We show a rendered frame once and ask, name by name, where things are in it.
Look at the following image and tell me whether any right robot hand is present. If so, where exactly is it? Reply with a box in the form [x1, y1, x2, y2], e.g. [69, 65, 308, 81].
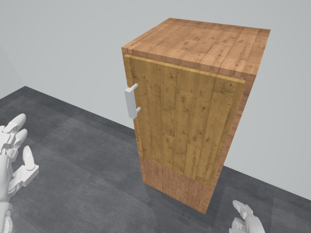
[229, 200, 265, 233]

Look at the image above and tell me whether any robot left forearm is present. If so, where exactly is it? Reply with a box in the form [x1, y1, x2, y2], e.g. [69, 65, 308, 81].
[0, 201, 15, 233]

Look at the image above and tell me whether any handle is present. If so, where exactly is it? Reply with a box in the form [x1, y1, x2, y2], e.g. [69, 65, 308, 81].
[124, 83, 141, 119]

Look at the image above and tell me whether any left robot hand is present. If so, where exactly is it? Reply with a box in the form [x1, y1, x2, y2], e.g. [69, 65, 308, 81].
[0, 114, 39, 202]

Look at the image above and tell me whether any cupboard door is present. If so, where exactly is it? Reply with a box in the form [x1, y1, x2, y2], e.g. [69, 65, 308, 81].
[124, 54, 245, 187]

